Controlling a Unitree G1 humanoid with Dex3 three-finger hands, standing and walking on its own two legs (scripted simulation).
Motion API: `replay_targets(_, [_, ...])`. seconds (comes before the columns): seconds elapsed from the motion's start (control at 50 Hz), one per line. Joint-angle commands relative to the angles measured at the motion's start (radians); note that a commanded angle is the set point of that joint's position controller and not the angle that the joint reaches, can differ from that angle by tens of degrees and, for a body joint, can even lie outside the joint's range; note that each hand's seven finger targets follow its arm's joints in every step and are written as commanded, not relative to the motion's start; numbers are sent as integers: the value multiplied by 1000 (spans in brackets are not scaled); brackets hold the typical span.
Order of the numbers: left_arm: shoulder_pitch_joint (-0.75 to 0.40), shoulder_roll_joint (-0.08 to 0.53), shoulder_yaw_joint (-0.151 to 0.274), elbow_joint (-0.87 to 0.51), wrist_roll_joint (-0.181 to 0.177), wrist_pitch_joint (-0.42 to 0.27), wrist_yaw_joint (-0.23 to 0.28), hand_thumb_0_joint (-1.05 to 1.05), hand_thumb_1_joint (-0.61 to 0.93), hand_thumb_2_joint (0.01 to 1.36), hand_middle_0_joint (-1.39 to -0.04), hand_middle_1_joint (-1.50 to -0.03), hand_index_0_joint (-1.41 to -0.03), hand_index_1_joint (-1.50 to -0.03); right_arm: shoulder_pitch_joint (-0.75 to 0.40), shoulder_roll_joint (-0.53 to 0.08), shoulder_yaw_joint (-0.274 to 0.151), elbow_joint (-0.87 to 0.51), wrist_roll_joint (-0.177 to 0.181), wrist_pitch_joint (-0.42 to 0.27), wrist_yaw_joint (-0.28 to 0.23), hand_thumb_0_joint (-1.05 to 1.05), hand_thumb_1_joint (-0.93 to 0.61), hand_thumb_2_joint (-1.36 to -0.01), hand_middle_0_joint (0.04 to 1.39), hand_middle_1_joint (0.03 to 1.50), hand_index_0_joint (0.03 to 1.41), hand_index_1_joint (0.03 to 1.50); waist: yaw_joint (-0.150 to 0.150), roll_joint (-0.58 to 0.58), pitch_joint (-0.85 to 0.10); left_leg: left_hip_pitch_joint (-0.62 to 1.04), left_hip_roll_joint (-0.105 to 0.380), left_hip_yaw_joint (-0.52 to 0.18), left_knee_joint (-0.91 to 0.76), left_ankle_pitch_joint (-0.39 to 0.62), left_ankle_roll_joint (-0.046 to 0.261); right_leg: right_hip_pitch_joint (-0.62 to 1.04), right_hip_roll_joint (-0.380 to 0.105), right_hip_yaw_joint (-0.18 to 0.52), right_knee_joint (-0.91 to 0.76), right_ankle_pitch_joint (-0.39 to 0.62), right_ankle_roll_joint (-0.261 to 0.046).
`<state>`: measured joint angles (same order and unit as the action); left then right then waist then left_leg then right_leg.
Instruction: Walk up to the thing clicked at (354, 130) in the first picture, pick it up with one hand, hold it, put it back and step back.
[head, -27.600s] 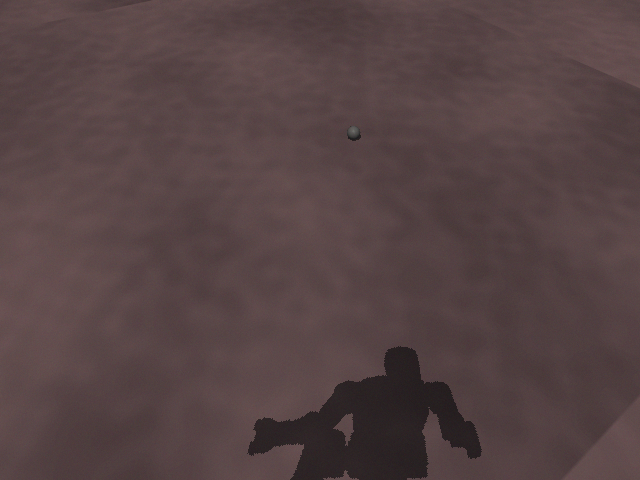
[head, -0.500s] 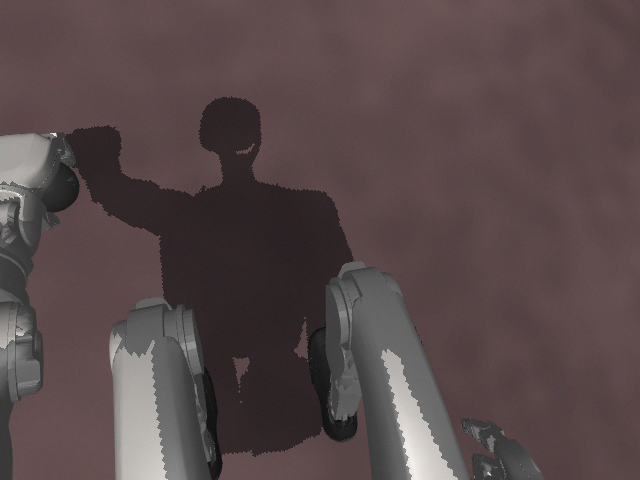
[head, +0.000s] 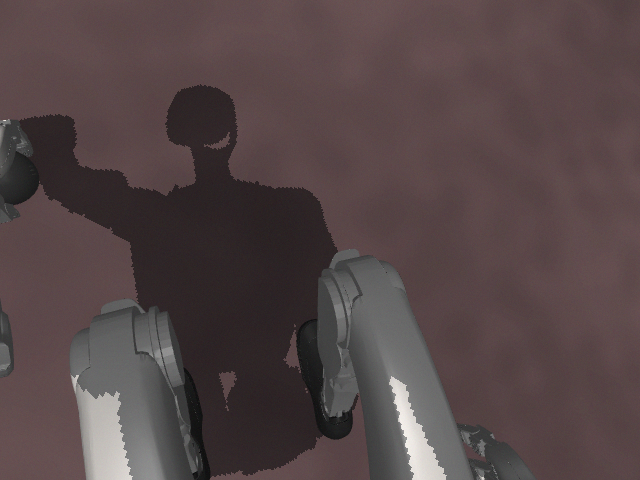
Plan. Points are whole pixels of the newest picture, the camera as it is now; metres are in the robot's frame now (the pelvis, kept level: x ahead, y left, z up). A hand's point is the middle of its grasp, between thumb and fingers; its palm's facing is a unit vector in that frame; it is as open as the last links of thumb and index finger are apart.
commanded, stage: lower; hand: left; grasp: from above
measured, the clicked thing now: (4, 177) +0.49 +0.28 -0.20
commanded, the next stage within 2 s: rest in 0.26 s
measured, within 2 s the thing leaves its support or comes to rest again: neither
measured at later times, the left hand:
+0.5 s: hand (15, 196) +0.48 +0.29 -0.24, palm faces -0.47 -0.06 -0.88, open 9.3 cm
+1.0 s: hand (29, 198) +0.48 +0.28 -0.27, palm faces -0.47 -0.09 -0.88, open 9.3 cm
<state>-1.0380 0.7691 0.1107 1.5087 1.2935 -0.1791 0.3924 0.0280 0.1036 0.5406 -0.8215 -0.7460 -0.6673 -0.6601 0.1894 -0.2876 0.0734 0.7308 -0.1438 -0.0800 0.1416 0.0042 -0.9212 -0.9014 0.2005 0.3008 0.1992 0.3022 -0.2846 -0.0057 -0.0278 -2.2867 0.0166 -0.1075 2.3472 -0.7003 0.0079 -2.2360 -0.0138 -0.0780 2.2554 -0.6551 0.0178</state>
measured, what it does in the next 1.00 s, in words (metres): stands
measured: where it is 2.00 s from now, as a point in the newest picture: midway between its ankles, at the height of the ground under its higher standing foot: (260, 424)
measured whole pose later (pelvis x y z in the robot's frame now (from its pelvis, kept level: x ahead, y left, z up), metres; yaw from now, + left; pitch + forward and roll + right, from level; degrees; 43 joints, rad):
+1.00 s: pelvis +0.00 +0.00 -0.04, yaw -5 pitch +32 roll -12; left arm -1.06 0.96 0.19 1.64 1.35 -0.23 0.52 0.03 0.13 0.51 -0.81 -0.74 -0.66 -0.63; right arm 0.15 -0.33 0.19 0.69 -0.22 -0.15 0.20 0.00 -0.91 -0.89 0.20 0.30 0.20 0.30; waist -0.36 -0.09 0.12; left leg -2.37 0.02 -0.20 2.52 -0.72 0.00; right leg -2.29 0.01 -0.15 2.37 -0.65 0.03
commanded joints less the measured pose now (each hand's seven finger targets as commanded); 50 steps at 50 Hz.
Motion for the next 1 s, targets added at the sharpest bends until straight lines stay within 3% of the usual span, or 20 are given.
replay_targets(0.0, [-337,271,13,-135,-24,-4,35,0,539,744,-921,-745,-942,-722,239,-255,-71,2,-3,1,-10,0,-916,-903,199,300,199,300,-18,295,-684,495,-20,64,-216,203,23,365,37,-63,-207,221,-47])
replay_targets(0.08, [-351,314,31,-155,-25,-27,37,0,558,704,-918,-753,-951,-719,239,-260,-60,6,-10,-1,-6,0,-915,-902,199,300,199,300,-19,295,-674,459,-18,63,-187,208,24,382,40,-69,-188,227,-43])
replay_targets(0.14, [-329,296,19,-120,-12,-39,46,0,592,696,-936,-755,-972,-718,223,-264,-56,1,-12,0,-3,0,-912,-900,200,300,199,300,-18,329,-689,492,-16,52,-181,227,15,355,46,-80,-162,238,-48])
replay_targets(0.26, [-354,362,66,-174,3,-50,92,0,633,705,-963,-749,-997,-713,216,-281,-59,-2,-22,-1,2,0,-911,-900,200,300,200,300,-23,387,-705,516,-13,45,-167,242,7,323,48,-98,-127,248,-53])
replay_targets(0.38, [-328,326,51,-130,3,-29,125,0,600,725,-928,-739,-962,-703,205,-283,-51,-1,-31,-11,11,0,-901,-895,201,300,200,300,-42,402,-678,509,-10,41,-144,244,8,297,49,-105,-111,258,-51])
replay_targets(0.44, [-380,363,56,-122,11,-30,125,0,579,720,-914,-729,-946,-695,227,-290,-40,11,-39,-22,18,0,-900,-895,201,300,200,300,-67,382,-642,459,-10,42,-119,228,16,305,52,-107,-114,249,-48])
replay_targets(0.46, [-346,368,59,-96,11,-27,125,0,580,722,-918,-730,-949,-697,224,-293,-35,6,-37,-23,18,0,-901,-896,201,300,200,300,-51,378,-637,453,-11,43,-118,232,16,310,50,-107,-114,249,-49])
replay_targets(0.5, [-336,323,32,-71,-1,-25,125,0,593,738,-925,-744,-956,-711,214,-289,-26,6,-41,-30,23,0,-900,-896,201,300,200,300,-64,375,-633,472,-8,34,-116,240,13,304,54,-113,-106,255,-47])
replay_targets(0.56, [-318,348,43,-31,7,-23,125,0,608,726,-916,-774,-958,-730,223,-311,-21,-1,-44,-40,28,0,-900,-895,201,300,200,300,-72,375,-594,466,-11,28,-104,246,8,282,51,-127,-94,253,-51])
replay_targets(0.62, [-318,407,82,-75,7,-36,128,0,627,759,-944,-776,-978,-740,204,-323,-19,-24,-47,-44,31,0,-902,-897,200,300,200,300,-69,386,-637,481,-5,22,-94,287,7,331,58,-130,-88,289,-49])
replay_targets(0.64, [-301,347,32,-30,11,-31,121,0,620,757,-937,-777,-972,-740,212,-309,-5,-8,-45,-44,36,0,-903,-897,200,300,200,300,-71,392,-616,476,-10,25,-98,282,5,321,57,-127,-88,281,-52])
replay_targets(0.68, [-304,438,104,-54,15,-36,142,0,653,760,-950,-793,-988,-752,211,-329,-10,-18,-51,-42,36,0,-902,-897,200,300,200,300,-66,400,-652,479,-5,20,-90,306,5,352,59,-134,-78,309,-49])
replay_targets(0.7, [-294,387,69,-41,8,-35,137,0,640,738,-944,-771,-982,-730,207,-326,-3,-30,-51,-47,40,0,-903,-897,201,300,200,300,-68,396,-622,480,-7,23,-85,306,4,334,58,-134,-80,301,-51])
replay_targets(0.74, [-301,443,106,-42,21,-41,152,0,655,744,-947,-789,-988,-745,206,-330,-3,-22,-56,-45,42,0,-901,-897,201,300,200,300,-70,422,-632,483,-3,16,-93,296,2,343,63,-139,-76,299,-52])
replay_targets(0.8, [-315,450,102,-42,20,-46,158,0,651,744,-951,-770,-988,-731,189,-333,7,-30,-61,-48,43,0,-901,-898,201,300,200,300,-77,400,-604,433,-2,21,-75,254,10,349,67,-138,-91,271,-50])
replay_targets(0.82, [-326,402,55,-31,24,-44,156,0,641,752,-948,-766,-982,-729,193,-321,19,-25,-63,-53,46,0,-901,-897,201,300,200,300,-93,398,-589,441,-2,24,-68,252,11,343,69,-134,-92,277,-47])
replay_targets(0.84, [-334,443,87,-54,20,-50,165,0,641,745,-933,-783,-974,-740,184,-335,17,-32,-64,-55,44,0,-899,-896,201,300,200,300,-92,404,-603,450,0,18,-72,253,10,348,69,-142,-91,275,-46])
replay_targets(0.9, [-313,468,89,-28,30,-54,176,0,640,747,-934,-784,-974,-741,186,-343,20,-27,-66,-62,45,0,-900,-897,201,300,200,300,-86,418,-592,453,2,11,-76,244,6,342,70,-147,-82,266,-48])
replay_targets(0.96, [-307,495,112,1,42,-50,186,0,646,779,-939,-802,-976,-762,194,-353,24,-18,-75,-65,48,0,-901,-898,201,300,200,300,-100,406,-572,448,5,7,-61,253,6,334,73,-152,-76,272,-48])
replay_targets(0.98, [-336,471,93,4,41,-52,183,0,664,758,-941,-805,-984,-758,198,-353,23,-20,-77,-71,52,0,-901,-898,201,300,200,300,-120,409,-538,434,6,11,-47,238,9,317,71,-149,-79,266,-47])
